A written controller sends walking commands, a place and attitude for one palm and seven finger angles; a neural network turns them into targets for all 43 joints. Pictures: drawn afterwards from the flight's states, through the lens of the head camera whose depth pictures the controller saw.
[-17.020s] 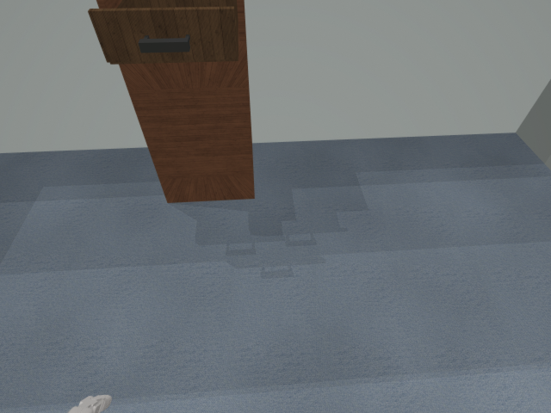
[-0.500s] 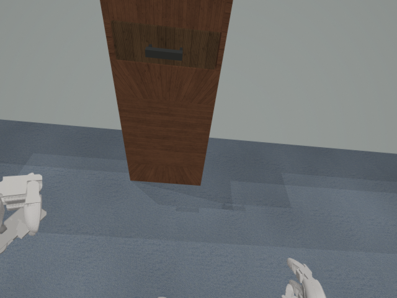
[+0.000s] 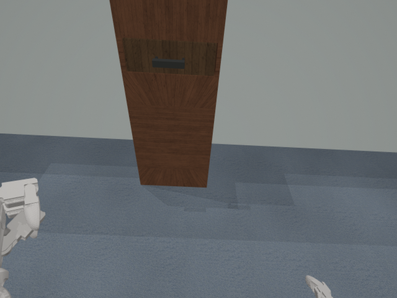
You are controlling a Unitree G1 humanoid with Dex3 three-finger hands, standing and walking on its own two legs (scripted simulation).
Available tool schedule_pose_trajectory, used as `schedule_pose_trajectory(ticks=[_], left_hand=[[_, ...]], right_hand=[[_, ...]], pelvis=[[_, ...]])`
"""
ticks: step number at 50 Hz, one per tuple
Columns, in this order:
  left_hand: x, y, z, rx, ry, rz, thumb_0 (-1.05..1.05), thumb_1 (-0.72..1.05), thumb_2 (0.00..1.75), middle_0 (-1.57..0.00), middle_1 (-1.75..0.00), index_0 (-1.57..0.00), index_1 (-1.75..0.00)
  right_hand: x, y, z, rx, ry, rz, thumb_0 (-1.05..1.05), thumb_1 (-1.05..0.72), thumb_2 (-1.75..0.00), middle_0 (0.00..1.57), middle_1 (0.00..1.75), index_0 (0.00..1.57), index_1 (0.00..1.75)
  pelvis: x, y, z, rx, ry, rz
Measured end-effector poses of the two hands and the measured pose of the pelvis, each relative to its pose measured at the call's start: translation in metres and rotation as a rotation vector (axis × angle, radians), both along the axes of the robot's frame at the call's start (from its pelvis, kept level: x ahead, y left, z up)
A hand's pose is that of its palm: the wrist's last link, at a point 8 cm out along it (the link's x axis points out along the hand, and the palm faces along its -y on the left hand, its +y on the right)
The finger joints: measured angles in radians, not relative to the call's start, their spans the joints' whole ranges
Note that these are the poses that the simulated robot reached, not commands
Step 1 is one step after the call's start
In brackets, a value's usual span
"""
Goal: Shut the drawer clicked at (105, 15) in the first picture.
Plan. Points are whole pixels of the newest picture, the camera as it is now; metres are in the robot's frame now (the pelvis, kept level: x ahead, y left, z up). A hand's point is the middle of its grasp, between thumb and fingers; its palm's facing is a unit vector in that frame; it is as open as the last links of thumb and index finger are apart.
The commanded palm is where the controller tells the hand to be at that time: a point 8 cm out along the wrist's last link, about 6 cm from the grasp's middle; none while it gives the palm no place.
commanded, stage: stop stepping back and stand still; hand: left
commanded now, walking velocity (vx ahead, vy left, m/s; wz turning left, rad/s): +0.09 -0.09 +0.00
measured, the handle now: (169, 61) +0.99 +0.17 +0.08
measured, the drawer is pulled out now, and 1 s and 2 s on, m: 0.00 0.00 0.00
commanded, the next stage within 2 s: let the arm hang, fingers relaxed in 1.22 s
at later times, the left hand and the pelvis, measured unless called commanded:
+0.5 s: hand (15, 250) +0.14 +0.25 +0.17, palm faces +0.48 -0.75 -0.45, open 3.2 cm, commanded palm +0.08 +0.29 +0.18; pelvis -0.02 +0.00 +0.00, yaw +5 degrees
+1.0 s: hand (14, 235) +0.16 +0.27 +0.16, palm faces +0.41 -0.78 -0.47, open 3.2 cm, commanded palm +0.10 +0.31 +0.18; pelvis -0.01 +0.02 +0.00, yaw +4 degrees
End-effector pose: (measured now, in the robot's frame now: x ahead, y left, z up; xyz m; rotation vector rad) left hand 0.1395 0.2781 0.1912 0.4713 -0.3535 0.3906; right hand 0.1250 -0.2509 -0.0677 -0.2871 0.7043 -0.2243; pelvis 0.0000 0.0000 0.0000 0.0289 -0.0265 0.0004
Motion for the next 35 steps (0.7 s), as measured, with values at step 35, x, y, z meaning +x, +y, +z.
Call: schedule_pose_trajectory(ticks=[35], left_hand=[[-0.026, 0.008, -0.004, 0.071, 0.115, 0.060, 0.01, 0.89, 0.90, -1.41, -1.60, -1.41, -1.60]], right_hand=[[0.034, 0.037, -0.008, 0.104, -0.032, 0.126, 0.01, -0.90, -0.90, 0.20, 0.30, 0.21, 0.30]], pelvis=[[-0.015, 0.003, -0.003, -0.019, 0.008, 0.078]])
